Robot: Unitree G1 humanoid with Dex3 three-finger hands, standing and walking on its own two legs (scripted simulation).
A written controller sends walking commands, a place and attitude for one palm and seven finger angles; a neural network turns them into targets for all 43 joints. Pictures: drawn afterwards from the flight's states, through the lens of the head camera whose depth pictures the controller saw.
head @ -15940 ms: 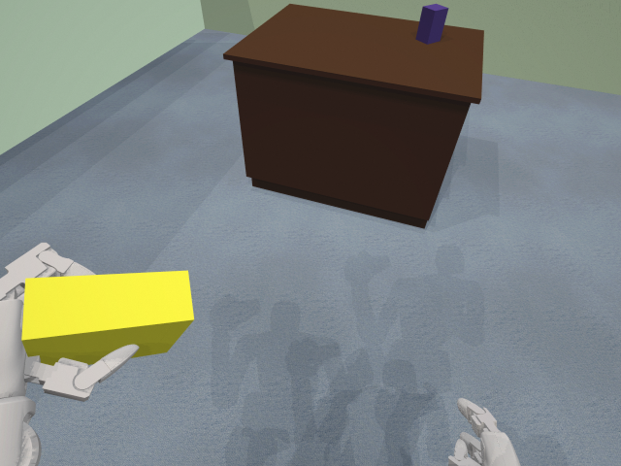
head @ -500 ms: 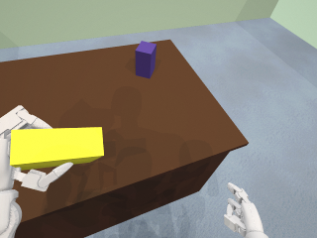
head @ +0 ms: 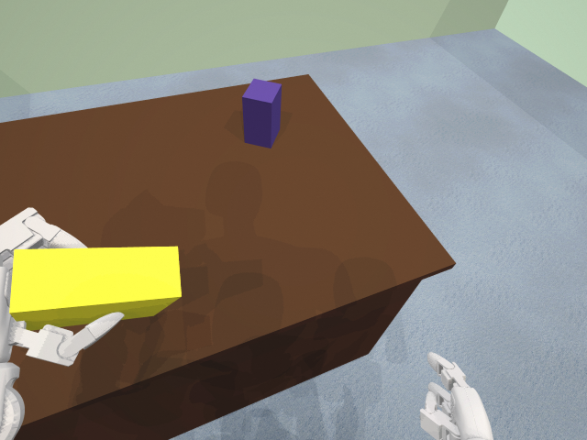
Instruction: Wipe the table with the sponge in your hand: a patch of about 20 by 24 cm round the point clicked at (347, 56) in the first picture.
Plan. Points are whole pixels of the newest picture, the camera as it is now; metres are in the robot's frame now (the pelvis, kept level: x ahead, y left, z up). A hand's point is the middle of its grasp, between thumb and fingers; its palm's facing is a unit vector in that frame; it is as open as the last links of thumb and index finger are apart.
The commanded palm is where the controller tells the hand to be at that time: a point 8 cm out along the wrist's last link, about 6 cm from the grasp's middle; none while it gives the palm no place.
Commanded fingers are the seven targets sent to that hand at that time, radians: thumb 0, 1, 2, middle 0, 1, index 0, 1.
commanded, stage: look again from close up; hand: left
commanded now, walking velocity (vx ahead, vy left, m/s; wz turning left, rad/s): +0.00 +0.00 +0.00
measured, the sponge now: (122, 288) +0.24 +0.21 +0.13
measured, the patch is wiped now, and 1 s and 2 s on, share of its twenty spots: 0.00 0.00 0.00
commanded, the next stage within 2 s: come to a stop and stand still in 0.14 s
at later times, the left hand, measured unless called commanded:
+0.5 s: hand (7, 228) +0.24 +0.28 +0.21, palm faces +0.52 -0.73 -0.46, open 9.5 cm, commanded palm +0.15 +0.27 +0.17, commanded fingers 0.00 0.10 1.30 -1.20 -1.60 -1.20 -1.60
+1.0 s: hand (14, 314) +0.18 +0.27 +0.17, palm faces +0.44 -0.81 -0.39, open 9.5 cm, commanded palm +0.13 +0.29 +0.17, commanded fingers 0.00 0.10 1.30 -1.20 -1.60 -1.20 -1.60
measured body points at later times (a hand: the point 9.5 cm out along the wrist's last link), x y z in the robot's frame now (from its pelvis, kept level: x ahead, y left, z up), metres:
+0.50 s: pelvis -0.01 -0.01 -0.01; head +0.04 +0.02 +0.44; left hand +0.21 +0.32 +0.23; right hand +0.18 -0.22 -0.08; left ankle +0.00 +0.10 -0.74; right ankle +0.02 -0.14 -0.74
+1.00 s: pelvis -0.02 +0.00 -0.01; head +0.02 +0.04 +0.44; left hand +0.15 +0.31 +0.19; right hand +0.19 -0.21 -0.08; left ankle +0.00 +0.10 -0.74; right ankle +0.02 -0.14 -0.74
